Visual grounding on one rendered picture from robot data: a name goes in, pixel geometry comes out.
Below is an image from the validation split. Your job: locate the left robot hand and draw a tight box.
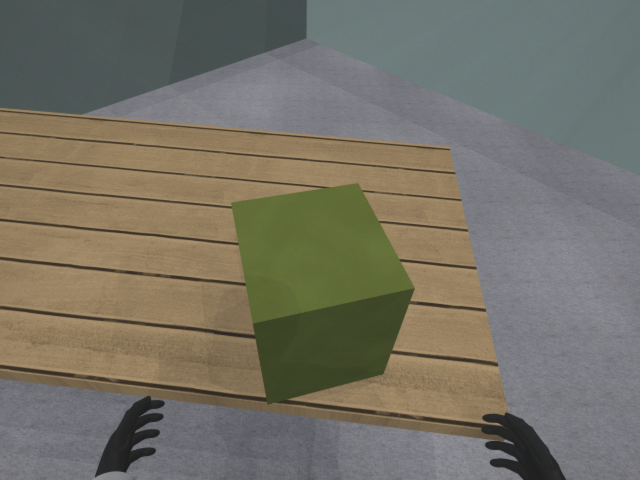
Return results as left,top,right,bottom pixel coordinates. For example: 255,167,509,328
95,396,165,477

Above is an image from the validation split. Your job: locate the table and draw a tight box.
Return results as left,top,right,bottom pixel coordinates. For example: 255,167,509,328
0,108,509,441

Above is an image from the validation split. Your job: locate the carton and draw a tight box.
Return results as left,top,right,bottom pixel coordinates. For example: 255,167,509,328
231,183,415,405

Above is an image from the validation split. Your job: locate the right robot hand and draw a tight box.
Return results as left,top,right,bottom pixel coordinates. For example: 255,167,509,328
481,413,566,480

